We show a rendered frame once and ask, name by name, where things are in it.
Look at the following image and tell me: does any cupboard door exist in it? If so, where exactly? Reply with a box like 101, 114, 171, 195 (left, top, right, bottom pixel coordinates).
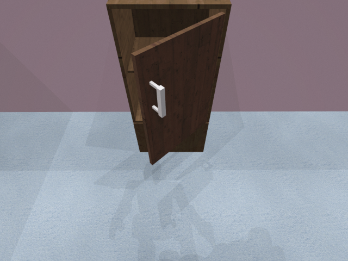
131, 12, 225, 165

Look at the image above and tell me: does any handle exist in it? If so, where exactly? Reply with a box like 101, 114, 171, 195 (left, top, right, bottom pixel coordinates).
149, 81, 166, 118

